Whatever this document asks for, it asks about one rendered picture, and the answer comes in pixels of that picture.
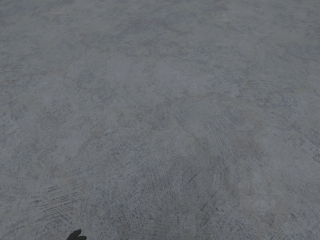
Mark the left robot hand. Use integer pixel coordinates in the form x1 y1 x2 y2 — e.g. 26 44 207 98
67 229 87 240

